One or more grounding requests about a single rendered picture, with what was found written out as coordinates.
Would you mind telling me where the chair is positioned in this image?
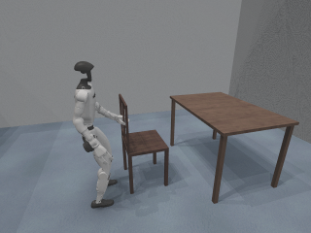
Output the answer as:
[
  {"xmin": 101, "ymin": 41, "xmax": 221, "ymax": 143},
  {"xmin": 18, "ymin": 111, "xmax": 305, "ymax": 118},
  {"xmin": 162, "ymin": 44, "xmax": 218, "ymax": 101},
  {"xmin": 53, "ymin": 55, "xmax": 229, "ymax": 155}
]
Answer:
[{"xmin": 119, "ymin": 94, "xmax": 169, "ymax": 194}]

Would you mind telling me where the robot left forearm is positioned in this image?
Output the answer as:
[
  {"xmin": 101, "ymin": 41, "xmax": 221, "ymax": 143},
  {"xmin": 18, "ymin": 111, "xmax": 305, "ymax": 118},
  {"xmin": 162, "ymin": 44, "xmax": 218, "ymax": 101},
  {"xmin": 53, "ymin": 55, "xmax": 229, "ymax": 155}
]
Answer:
[{"xmin": 97, "ymin": 105, "xmax": 118, "ymax": 120}]

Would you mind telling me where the right robot upper arm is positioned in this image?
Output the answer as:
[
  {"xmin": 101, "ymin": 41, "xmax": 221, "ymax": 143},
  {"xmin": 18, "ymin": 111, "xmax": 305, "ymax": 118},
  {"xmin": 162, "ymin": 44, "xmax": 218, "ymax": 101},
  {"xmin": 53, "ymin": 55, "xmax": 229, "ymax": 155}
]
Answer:
[{"xmin": 72, "ymin": 90, "xmax": 88, "ymax": 125}]

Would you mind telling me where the right robot hand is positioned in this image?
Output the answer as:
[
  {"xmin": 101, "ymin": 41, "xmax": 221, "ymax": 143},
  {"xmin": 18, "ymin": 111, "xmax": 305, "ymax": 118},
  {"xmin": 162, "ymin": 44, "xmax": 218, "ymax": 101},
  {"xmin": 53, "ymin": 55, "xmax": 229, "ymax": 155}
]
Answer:
[{"xmin": 94, "ymin": 145, "xmax": 114, "ymax": 165}]

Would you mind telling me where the table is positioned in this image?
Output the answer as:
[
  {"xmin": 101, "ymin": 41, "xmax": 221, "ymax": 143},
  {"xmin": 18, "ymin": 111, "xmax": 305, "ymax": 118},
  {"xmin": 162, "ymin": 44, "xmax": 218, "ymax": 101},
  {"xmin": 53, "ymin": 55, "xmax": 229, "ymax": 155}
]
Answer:
[{"xmin": 170, "ymin": 92, "xmax": 299, "ymax": 204}]

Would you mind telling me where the left robot hand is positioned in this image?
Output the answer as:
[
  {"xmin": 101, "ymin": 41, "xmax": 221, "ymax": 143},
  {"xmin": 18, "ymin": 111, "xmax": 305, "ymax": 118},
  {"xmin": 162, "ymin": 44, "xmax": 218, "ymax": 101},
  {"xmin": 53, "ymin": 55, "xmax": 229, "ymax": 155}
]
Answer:
[{"xmin": 116, "ymin": 115, "xmax": 130, "ymax": 127}]

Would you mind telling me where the robot right forearm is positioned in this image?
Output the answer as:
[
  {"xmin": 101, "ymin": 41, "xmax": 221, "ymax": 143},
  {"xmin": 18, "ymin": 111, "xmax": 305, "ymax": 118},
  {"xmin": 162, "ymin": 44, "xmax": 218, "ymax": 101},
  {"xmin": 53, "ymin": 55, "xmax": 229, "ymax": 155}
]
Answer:
[{"xmin": 74, "ymin": 119, "xmax": 99, "ymax": 149}]

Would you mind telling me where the left robot upper arm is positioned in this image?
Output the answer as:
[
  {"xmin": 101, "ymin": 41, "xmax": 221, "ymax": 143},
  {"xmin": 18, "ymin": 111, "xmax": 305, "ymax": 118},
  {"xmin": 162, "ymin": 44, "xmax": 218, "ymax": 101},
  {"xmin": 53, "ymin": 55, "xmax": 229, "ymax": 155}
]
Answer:
[{"xmin": 88, "ymin": 83, "xmax": 100, "ymax": 111}]

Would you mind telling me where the humanoid robot torso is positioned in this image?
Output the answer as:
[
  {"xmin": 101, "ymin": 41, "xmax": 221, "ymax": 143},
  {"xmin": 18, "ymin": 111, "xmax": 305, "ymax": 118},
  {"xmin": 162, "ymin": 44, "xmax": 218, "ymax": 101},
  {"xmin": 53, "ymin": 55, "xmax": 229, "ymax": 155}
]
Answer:
[{"xmin": 74, "ymin": 86, "xmax": 97, "ymax": 142}]

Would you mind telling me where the left robot thigh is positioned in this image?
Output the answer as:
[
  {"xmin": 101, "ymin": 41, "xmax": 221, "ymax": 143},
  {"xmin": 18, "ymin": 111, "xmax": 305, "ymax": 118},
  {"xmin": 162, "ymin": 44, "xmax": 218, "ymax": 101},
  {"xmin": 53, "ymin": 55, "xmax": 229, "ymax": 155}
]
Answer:
[{"xmin": 95, "ymin": 127, "xmax": 112, "ymax": 162}]

